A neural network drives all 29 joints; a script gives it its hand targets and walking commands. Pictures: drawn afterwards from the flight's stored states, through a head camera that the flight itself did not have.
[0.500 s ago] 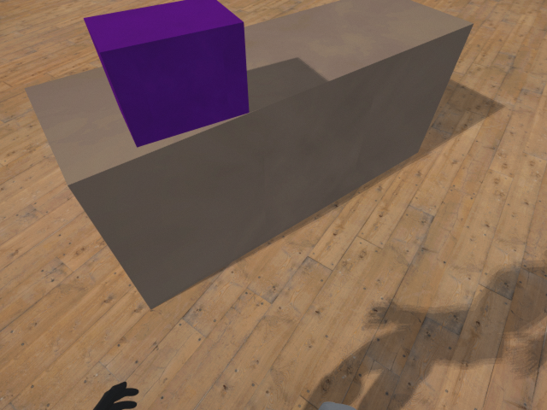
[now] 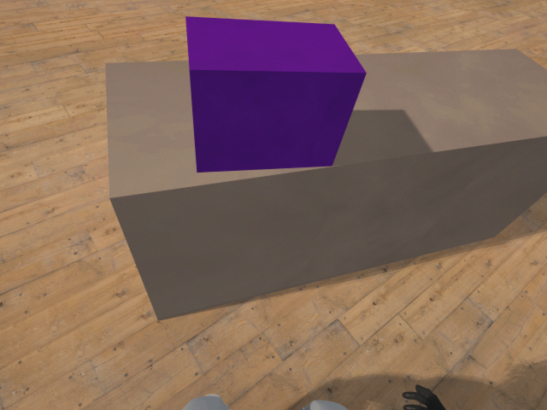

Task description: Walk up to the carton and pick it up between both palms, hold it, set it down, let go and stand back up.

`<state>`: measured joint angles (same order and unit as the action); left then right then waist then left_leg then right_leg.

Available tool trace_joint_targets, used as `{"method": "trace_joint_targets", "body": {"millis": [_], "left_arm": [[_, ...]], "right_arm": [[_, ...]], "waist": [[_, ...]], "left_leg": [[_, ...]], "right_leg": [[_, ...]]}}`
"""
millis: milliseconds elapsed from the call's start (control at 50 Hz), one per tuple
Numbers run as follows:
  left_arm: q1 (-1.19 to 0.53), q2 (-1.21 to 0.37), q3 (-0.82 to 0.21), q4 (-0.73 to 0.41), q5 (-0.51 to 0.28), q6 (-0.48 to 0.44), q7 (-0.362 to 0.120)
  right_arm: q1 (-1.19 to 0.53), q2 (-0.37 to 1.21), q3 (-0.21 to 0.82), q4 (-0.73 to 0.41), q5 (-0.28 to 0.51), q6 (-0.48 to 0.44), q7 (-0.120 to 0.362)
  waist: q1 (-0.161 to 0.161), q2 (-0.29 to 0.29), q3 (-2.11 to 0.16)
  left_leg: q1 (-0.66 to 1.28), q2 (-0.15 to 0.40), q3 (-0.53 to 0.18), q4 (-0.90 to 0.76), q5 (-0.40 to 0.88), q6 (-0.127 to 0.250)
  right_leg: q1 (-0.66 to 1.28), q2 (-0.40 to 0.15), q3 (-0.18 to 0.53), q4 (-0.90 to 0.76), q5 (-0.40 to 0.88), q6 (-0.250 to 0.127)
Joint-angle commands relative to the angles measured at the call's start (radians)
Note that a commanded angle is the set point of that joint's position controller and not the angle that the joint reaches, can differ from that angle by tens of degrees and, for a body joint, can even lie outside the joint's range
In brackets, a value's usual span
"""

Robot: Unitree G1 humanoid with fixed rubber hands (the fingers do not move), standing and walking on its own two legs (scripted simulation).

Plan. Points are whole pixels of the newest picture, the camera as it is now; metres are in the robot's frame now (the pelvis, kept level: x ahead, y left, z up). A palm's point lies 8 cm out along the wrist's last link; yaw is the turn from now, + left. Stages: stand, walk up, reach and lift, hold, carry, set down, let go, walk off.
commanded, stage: walk up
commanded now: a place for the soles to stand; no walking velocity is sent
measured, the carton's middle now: (265, 98) +0.71 +0.03 +0.05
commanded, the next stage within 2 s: none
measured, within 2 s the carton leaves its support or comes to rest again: neither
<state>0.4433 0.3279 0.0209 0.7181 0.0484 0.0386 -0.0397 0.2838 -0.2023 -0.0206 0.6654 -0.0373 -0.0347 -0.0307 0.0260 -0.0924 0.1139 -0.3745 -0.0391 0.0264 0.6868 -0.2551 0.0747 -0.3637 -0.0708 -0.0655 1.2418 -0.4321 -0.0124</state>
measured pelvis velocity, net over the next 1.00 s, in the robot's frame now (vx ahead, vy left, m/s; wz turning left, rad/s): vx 0.26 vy -0.16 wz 0.39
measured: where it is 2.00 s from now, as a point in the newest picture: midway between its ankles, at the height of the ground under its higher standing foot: (292, 390)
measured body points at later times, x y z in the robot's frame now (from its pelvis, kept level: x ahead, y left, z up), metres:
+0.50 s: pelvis +0.20 -0.14 +0.00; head +0.23 -0.13 +0.44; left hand +0.27 +0.15 -0.11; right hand +0.28 -0.41 -0.13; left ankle +0.10 +0.02 -0.65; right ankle +0.30 -0.24 -0.72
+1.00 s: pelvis +0.26 -0.16 +0.00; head +0.27 -0.13 +0.45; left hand +0.23 +0.12 -0.12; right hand +0.49 -0.34 -0.10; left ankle +0.26 -0.05 -0.72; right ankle +0.29 -0.26 -0.71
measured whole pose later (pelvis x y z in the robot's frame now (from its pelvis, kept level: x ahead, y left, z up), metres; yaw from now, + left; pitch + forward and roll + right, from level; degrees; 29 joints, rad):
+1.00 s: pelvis +0.26 -0.16 +0.00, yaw +23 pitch -2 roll +0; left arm 0.34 0.32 -0.01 0.63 -0.01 0.05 0.00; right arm 0.18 -0.24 -0.01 0.68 -0.01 0.02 -0.01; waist 0.02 -0.04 0.10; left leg -0.36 -0.06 -0.05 0.68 -0.29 0.04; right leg -0.30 -0.05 -0.13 0.77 -0.52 0.00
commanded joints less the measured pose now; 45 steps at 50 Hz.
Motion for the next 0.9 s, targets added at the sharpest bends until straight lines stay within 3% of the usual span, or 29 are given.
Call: {"method": "trace_joint_targets", "body": {"millis": [0, 20, 60, 140, 200, 260, 320, 340, 360, 380, 400, 420, 440, 460, 480, 520, 580, 620, 660, 700, 760, 800, 820, 840, 860, 880], "left_arm": [[0.075, 0.066, 0.040, -0.084, 0.000, -0.043, -0.017], [0.099, 0.056, 0.040, -0.066, 0.001, -0.042, -0.024], [0.060, 0.060, 0.032, -0.061, 0.004, -0.030, -0.024], [-0.087, 0.055, 0.027, -0.110, 0.006, -0.024, -0.025], [-0.167, 0.045, 0.024, -0.138, 0.010, -0.031, -0.027], [-0.208, 0.045, 0.031, -0.158, 0.012, -0.036, -0.029], [-0.138, 0.049, 0.050, -0.152, 0.007, -0.046, -0.024], [-0.077, 0.059, 0.058, -0.135, 0.005, -0.051, -0.017], [0.037, 0.091, 0.071, -0.106, 0.005, -0.062, -0.006], [0.123, 0.157, 0.090, -0.083, 0.014, -0.069, 0.004], [0.129, 0.221, 0.089, -0.104, 0.034, -0.073, 0.010], [0.046, 0.255, 0.108, -0.131, -0.011, -0.047, 0.018], [-0.014, 0.198, 0.083, -0.143, -0.033, -0.038, 0.020], [-0.054, 0.155, 0.068, -0.136, -0.032, -0.034, 0.025], [-0.062, 0.138, 0.061, -0.128, -0.013, -0.036, 0.031], [-0.095, 0.108, 0.045, -0.115, -0.011, -0.048, 0.036], [-0.067, 0.091, 0.027, -0.107, -0.017, -0.075, 0.044], [-0.062, 0.098, 0.021, -0.111, -0.023, -0.076, 0.050], [-0.041, 0.118, 0.023, -0.120, -0.027, -0.066, 0.054], [-0.035, 0.128, 0.025, -0.133, -0.031, -0.050, 0.055], [-0.033, 0.152, 0.032, -0.152, -0.034, -0.030, 0.059], [-0.076, 0.164, 0.027, -0.167, -0.039, -0.021, 0.056], [-0.087, 0.172, 0.024, -0.172, -0.042, -0.020, 0.050], [-0.065, 0.154, 0.013, -0.173, -0.052, -0.020, 0.042], [-0.014, 0.100, -0.005, -0.186, -0.063, -0.024, 0.036], [0.000, 0.066, -0.016, -0.175, -0.070, -0.012, 0.045]], "right_arm": [[0.071, -0.211, -0.070, -0.045, 0.000, -0.037, -0.009], [0.086, -0.208, -0.069, -0.037, -0.003, -0.047, -0.005], [0.131, -0.197, -0.064, -0.026, 0.002, -0.056, 0.001], [0.188, -0.218, -0.072, -0.012, -0.004, -0.063, 0.004], [0.229, -0.235, -0.079, -0.009, -0.015, -0.063, 0.004], [0.221, -0.253, -0.087, -0.027, -0.023, -0.057, -0.005], [0.176, -0.266, -0.092, -0.056, -0.032, -0.041, -0.012], [0.150, -0.263, -0.090, -0.066, -0.032, -0.032, -0.013], [0.150, -0.233, -0.075, -0.071, -0.028, -0.025, -0.010], [0.216, -0.158, -0.049, -0.072, -0.023, -0.021, -0.007], [0.307, -0.083, -0.022, -0.097, -0.022, -0.011, -0.003], [0.346, -0.136, -0.045, -0.104, 0.001, 0.007, -0.025], [0.259, -0.190, -0.059, -0.095, -0.010, 0.023, -0.030], [0.202, -0.193, -0.066, -0.086, 0.003, 0.028, -0.024], [0.212, -0.183, -0.061, -0.077, 0.010, 0.030, -0.010], [0.224, -0.154, -0.059, -0.070, 0.011, 0.028, 0.002], [0.204, -0.122, -0.043, -0.066, 0.005, 0.028, 0.007], [0.148, -0.114, -0.034, -0.078, 0.012, 0.031, 0.005], [0.092, -0.112, -0.029, -0.087, 0.011, 0.038, 0.008], [0.051, -0.113, -0.027, -0.091, 0.010, 0.045, 0.011], [-0.008, -0.132, -0.033, -0.090, 0.008, 0.061, 0.018], [-0.006, -0.148, -0.041, -0.084, 0.012, 0.054, 0.022], [-0.002, -0.172, -0.045, -0.080, 0.015, 0.046, 0.025], [-0.014, -0.206, -0.051, -0.084, 0.014, 0.035, 0.022], [-0.016, -0.243, -0.058, -0.083, 0.002, 0.026, 0.018], [-0.050, -0.283, -0.067, -0.076, 0.040, 0.031, 0.015]], "waist": [[-0.012, 0.209, -0.007], [-0.005, 0.217, -0.048], [-0.010, 0.217, -0.034], [-0.043, 0.206, 0.016], [-0.070, 0.218, -0.002], [-0.069, 0.225, -0.015], [-0.018, 0.224, -0.032], [0.020, 0.195, -0.037], [0.073, 0.114, -0.079], [0.106, -0.066, -0.142], [0.073, -0.285, -0.206], [0.055, -0.291, -0.222], [0.044, -0.140, -0.103], [0.033, -0.059, -0.003], [0.014, -0.004, 0.017], [-0.011, -0.016, 0.011], [-0.012, -0.009, -0.056], [-0.007, -0.023, -0.068], [0.004, -0.050, -0.090], [0.014, -0.075, -0.116], [0.016, -0.074, -0.118], [-0.020, -0.048, -0.109], [-0.041, -0.016, -0.108], [-0.042, 0.056, -0.134], [-0.023, 0.192, -0.196], [-0.021, 0.240, -0.182]], "left_leg": [[0.071, 0.223, -0.326, -0.433, -0.069, 0.119], [0.077, 0.206, -0.287, -0.420, 0.002, 0.130], [0.095, 0.177, -0.285, -0.429, 0.006, 0.104], [0.161, 0.204, -0.323, -0.434, 0.007, 0.129], [0.230, 0.228, -0.335, -0.380, 0.044, 0.140], [0.220, 0.253, -0.352, -0.322, 0.076, 0.126], [0.115, 0.263, -0.356, -0.249, 0.095, 0.091], [0.048, 0.241, -0.339, -0.180, 0.098, 0.068], [-0.017, 0.185, -0.295, -0.025, 0.083, 0.037], [-0.071, 0.078, -0.199, 0.253, 0.031, -0.015], [-0.231, -0.036, -0.119, 0.499, -0.364, -0.074], [-0.266, -0.021, -0.087, 0.649, -0.407, -0.082], [-0.235, 0.027, -0.134, 0.689, -0.340, -0.074], [-0.241, 0.042, -0.132, 0.697, -0.257, -0.075], [-0.215, 0.058, -0.139, 0.645, -0.205, -0.075], [-0.134, 0.056, -0.127, 0.532, -0.159, -0.080], [-0.108, 0.034, -0.127, 0.432, -0.142, -0.099], [-0.103, 0.024, -0.108, 0.334, -0.124, -0.104], [-0.087, 0.022, -0.067, 0.247, -0.097, -0.103], [-0.043, 0.021, -0.032, 0.180, -0.085, -0.101], [0.022, 0.023, -0.021, 0.106, -0.092, -0.085], [0.120, 0.033, -0.035, -0.024, -0.017, -0.057], [0.179, 0.045, -0.068, -0.116, 0.084, -0.036], [0.240, 0.096, -0.167, -0.155, 0.203, -0.007], [0.311, 0.219, -0.373, -0.169, 0.283, 0.056], [0.114, 0.327, -0.481, -0.239, 0.280, 0.186]], "right_leg": [[-0.169, -0.059, 0.083, -0.069, 0.130, 0.034], [-0.154, -0.045, 0.069, -0.077, 0.158, 0.041], [-0.191, -0.052, 0.067, -0.110, 0.205, 0.049], [-0.307, -0.082, 0.077, -0.266, 0.264, 0.070], [-0.314, -0.094, 0.086, -0.387, 0.281, 0.058], [-0.243, -0.089, 0.092, -0.473, 0.299, 0.031], [-0.025, -0.064, 0.075, -0.568, 0.241, -0.002], [0.102, -0.039, 0.045, -0.620, 0.265, -0.011], [0.270, -0.002, 0.014, -0.671, 0.286, -0.025], [0.398, -0.051, 0.077, -0.714, 0.258, -0.058], [0.498, -0.301, 0.414, -0.759, 0.263, -0.142], [0.386, -0.406, 0.675, -0.972, 0.014, -0.256], [0.222, -0.384, 0.655, -1.055, -0.178, -0.227], [0.143, -0.327, 0.481, -1.003, -0.079, -0.205], [0.106, -0.289, 0.359, -0.955, 0.045, -0.190], [0.058, -0.237, 0.202, -0.938, 0.237, -0.174], [0.152, -0.257, 0.133, -0.852, 0.671, -0.201], [0.192, -0.258, 0.080, -0.793, 0.917, -0.196], [0.228, -0.249, 0.055, -0.755, 0.995, -0.171], [0.228, -0.239, 0.040, -0.731, 0.942, -0.158], [0.186, -0.268, 0.064, -0.729, 0.785, -0.155], [0.111, -0.274, 0.054, -0.707, 0.626, -0.134], [0.064, -0.273, 0.049, -0.690, 0.541, -0.110], [0.014, -0.237, 0.018, -0.649, 0.422, -0.071], [-0.057, -0.153, -0.050, -0.535, 0.216, -0.022], [0.062, -0.016, -0.062, -0.479, -0.080, 0.013]]}}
